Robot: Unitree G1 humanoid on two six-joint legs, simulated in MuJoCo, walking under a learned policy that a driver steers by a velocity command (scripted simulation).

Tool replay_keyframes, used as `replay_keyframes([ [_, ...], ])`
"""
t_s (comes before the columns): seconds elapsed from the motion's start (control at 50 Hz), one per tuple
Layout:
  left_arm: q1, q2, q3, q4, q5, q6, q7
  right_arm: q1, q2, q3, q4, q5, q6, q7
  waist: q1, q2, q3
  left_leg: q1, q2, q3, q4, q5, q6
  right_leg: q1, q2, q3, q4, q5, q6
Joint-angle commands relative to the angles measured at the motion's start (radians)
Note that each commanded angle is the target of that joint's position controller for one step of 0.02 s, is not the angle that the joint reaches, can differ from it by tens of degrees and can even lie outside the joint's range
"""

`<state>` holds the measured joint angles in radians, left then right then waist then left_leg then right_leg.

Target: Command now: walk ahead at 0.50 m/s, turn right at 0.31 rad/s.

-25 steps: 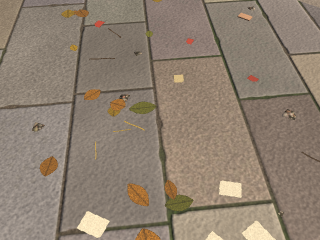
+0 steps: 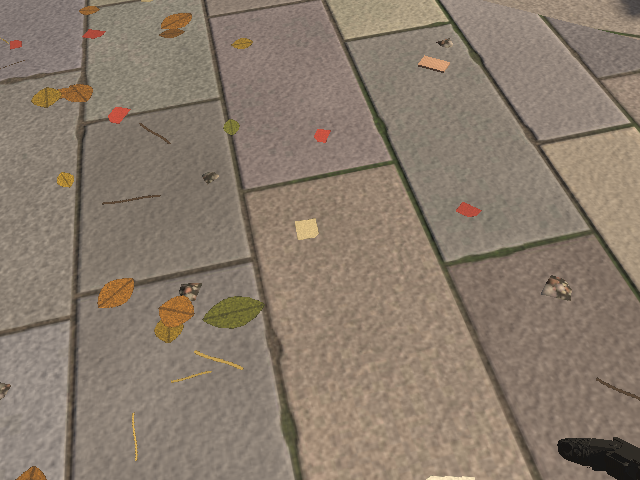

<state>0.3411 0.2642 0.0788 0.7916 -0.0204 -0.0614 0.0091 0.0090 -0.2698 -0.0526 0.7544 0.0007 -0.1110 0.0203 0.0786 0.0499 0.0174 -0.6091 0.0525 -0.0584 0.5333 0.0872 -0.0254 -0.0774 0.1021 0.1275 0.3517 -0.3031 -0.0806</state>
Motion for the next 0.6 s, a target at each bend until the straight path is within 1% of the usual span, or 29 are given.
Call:
replay_keyframes([
  [0.02,0.060,0.150,0.036,-0.021,0.002,-0.002,0.008,-0.101,-0.100,-0.021,-0.094,0.003,-0.028,0.013,0.002,-0.151,0.010,0.043,-0.020,0.020,-0.046,-0.057,0.037,0.025,-0.289,0.183,-0.029,0.312,-0.127],
  [0.04,0.058,0.157,0.038,-0.019,0.005,0.002,0.010,-0.081,-0.109,-0.024,-0.092,0.004,-0.031,0.014,-0.011,-0.165,0.009,0.062,-0.026,0.029,-0.054,-0.106,0.053,0.053,-0.301,0.195,-0.005,0.368,-0.119],
  [0.06,0.043,0.160,0.038,-0.022,0.005,0.006,0.010,-0.029,-0.123,-0.031,-0.081,0.003,-0.034,0.013,-0.042,-0.177,-0.009,0.130,-0.043,0.051,-0.076,-0.136,0.074,0.066,-0.292,0.189,0.045,0.487,-0.107],
  [0.08,0.025,0.146,0.031,-0.029,0.007,0.009,0.009,0.078,-0.150,-0.046,-0.051,-0.003,-0.037,0.009,-0.097,-0.165,-0.075,0.281,-0.056,0.067,-0.098,-0.114,0.105,0.057,-0.244,0.154,0.163,0.632,-0.085],
  [0.1,0.005,0.116,0.015,-0.051,0.017,0.008,0.006,0.237,-0.193,-0.059,-0.028,-0.017,-0.039,0.004,-0.169,-0.122,-0.214,0.546,0.057,-0.042,-0.046,-0.070,0.171,-0.062,-0.191,0.108,0.391,0.567,-0.052],
  [0.12,0.140,0.052,-0.004,-0.052,0.001,-0.005,0.005,0.384,-0.273,-0.085,0.005,-0.026,-0.029,0.004,-0.158,0.122,-0.378,0.943,0.272,-0.438,-0.073,-0.221,0.330,-0.422,-0.043,0.009,0.771,0.214,0.034],
  [0.14,0.146,0.074,-0.008,-0.045,-0.008,-0.017,0.002,0.417,-0.208,-0.069,0.033,0.002,-0.022,0.014,-0.166,0.231,-0.378,0.996,0.341,-0.703,-0.222,-0.424,0.357,-0.613,-0.013,0.053,0.915,-0.267,0.043],
  [0.16,0.048,0.148,0.009,-0.060,-0.021,-0.021,-0.002,0.356,-0.147,-0.050,0.023,0.018,-0.016,0.012,-0.174,0.116,-0.210,0.876,0.315,-0.605,-0.241,-0.547,0.308,-0.706,-0.073,0.070,0.985,-0.215,0.036],
  [0.18,-0.037,0.149,0.007,-0.082,-0.014,-0.023,-0.003,0.283,-0.123,-0.039,0.005,0.010,-0.006,0.008,-0.156,0.027,-0.114,0.730,0.277,-0.475,-0.261,-0.508,0.274,-0.701,-0.125,0.019,0.963,-0.130,0.032],
  [0.2,-0.085,0.137,0.007,-0.095,0.003,-0.025,-0.004,0.235,-0.102,-0.030,0.002,0.000,-0.001,0.009,-0.130,-0.010,-0.036,0.597,0.235,-0.385,-0.297,-0.416,0.266,-0.680,-0.161,-0.010,0.890,-0.070,0.033],
  [0.22,-0.079,0.127,0.011,-0.094,0.012,-0.022,-0.004,0.211,-0.085,-0.022,-0.001,-0.010,-0.004,0.009,-0.100,0.009,-0.021,0.522,0.203,-0.325,-0.319,-0.331,0.254,-0.627,-0.196,-0.013,0.829,-0.025,0.034],
  [0.24,-0.058,0.109,0.009,-0.088,0.010,-0.017,-0.005,0.203,-0.082,-0.019,0.001,-0.012,-0.005,0.010,-0.083,0.029,-0.023,0.479,0.178,-0.279,-0.341,-0.274,0.250,-0.582,-0.208,-0.023,0.793,-0.005,0.039],
  [0.26,-0.042,0.089,0.005,-0.082,0.009,-0.013,-0.005,0.210,-0.087,-0.020,0.008,-0.008,-0.008,0.009,-0.075,0.042,-0.029,0.458,0.167,-0.239,-0.356,-0.219,0.257,-0.564,-0.214,-0.037,0.763,0.005,0.045],
  [0.28,-0.049,0.077,0.002,-0.086,0.011,-0.010,-0.004,0.220,-0.101,-0.024,0.016,-0.004,-0.011,0.007,-0.073,0.043,-0.027,0.447,0.165,-0.206,-0.371,-0.165,0.265,-0.570,-0.220,-0.048,0.727,0.024,0.055],
  [0.32,-0.111,0.065,-0.006,-0.110,0.018,-0.011,-0.001,0.242,-0.133,-0.032,0.030,0.001,-0.011,-0.001,-0.083,0.023,-0.016,0.452,0.165,-0.152,-0.392,-0.073,0.274,-0.603,-0.230,-0.063,0.617,0.104,0.075],
  [0.36,-0.172,0.050,-0.013,-0.123,0.019,-0.016,-0.005,0.263,-0.146,-0.035,0.040,0.007,-0.002,-0.007,-0.102,0.014,-0.012,0.461,0.141,-0.090,-0.398,-0.032,0.254,-0.592,-0.224,-0.079,0.479,0.222,0.083],
  [0.4,-0.238,0.037,-0.020,-0.137,0.016,-0.022,-0.012,0.294,-0.154,-0.035,0.053,0.015,0.005,-0.011,-0.128,0.015,-0.001,0.463,0.118,-0.039,-0.396,-0.025,0.231,-0.551,-0.203,-0.100,0.349,0.326,0.084],
  [0.44,-0.302,0.036,-0.023,-0.153,0.008,-0.026,-0.021,0.340,-0.163,-0.035,0.071,0.020,0.012,-0.013,-0.155,0.016,0.011,0.484,0.124,-0.028,-0.388,-0.045,0.224,-0.523,-0.181,-0.118,0.269,0.377,0.086],
  [0.48,-0.361,0.042,-0.023,-0.176,0.004,-0.030,-0.031,0.382,-0.163,-0.034,0.090,0.024,0.022,-0.013,-0.173,0.016,0.031,0.528,0.150,-0.051,-0.363,-0.051,0.222,-0.524,-0.169,-0.115,0.219,0.365,0.078],
  [0.5,-0.380,0.048,-0.020,-0.187,0.006,-0.035,-0.037,0.390,-0.160,-0.033,0.098,0.023,0.031,-0.015,-0.169,0.017,0.043,0.554,0.157,-0.064,-0.329,0.010,0.214,-0.524,-0.156,-0.111,0.187,0.342,0.070],
  [0.52,-0.379,0.058,-0.017,-0.192,0.011,-0.042,-0.042,0.393,-0.163,-0.034,0.103,0.022,0.040,-0.019,-0.157,0.026,0.038,0.582,0.162,-0.075,-0.284,0.081,0.200,-0.504,-0.141,-0.108,0.157,0.317,0.060],
  [0.54,-0.351,0.075,-0.009,-0.187,0.017,-0.049,-0.045,0.389,-0.172,-0.036,0.105,0.021,0.048,-0.024,-0.135,0.041,0.016,0.605,0.161,-0.087,-0.230,0.152,0.181,-0.455,-0.127,-0.105,0.128,0.302,0.048],
  [0.56,-0.285,0.095,0.001,-0.168,0.025,-0.055,-0.044,0.366,-0.182,-0.039,0.099,0.022,0.054,-0.028,-0.092,0.050,-0.026,0.604,0.142,-0.083,-0.153,0.254,0.158,-0.351,-0.105,-0.118,0.090,0.331,0.031],
  [0.58,-0.176,0.132,0.017,-0.135,0.038,-0.060,-0.038,0.350,-0.173,-0.034,0.088,0.022,0.054,-0.031,-0.037,0.038,-0.101,0.559,0.092,-0.060,-0.031,0.303,0.123,-0.166,-0.108,-0.129,0.055,0.455,0.004],
  [0.6,-0.041,0.204,0.034,-0.115,0.060,-0.062,-0.027,0.329,-0.126,-0.016,0.050,0.001,0.047,-0.031,0.014,-0.035,-0.244,0.386,0.024,-0.026,0.197,0.078,0.072,0.128,-0.261,-0.011,0.149,0.810,-0.052],
])
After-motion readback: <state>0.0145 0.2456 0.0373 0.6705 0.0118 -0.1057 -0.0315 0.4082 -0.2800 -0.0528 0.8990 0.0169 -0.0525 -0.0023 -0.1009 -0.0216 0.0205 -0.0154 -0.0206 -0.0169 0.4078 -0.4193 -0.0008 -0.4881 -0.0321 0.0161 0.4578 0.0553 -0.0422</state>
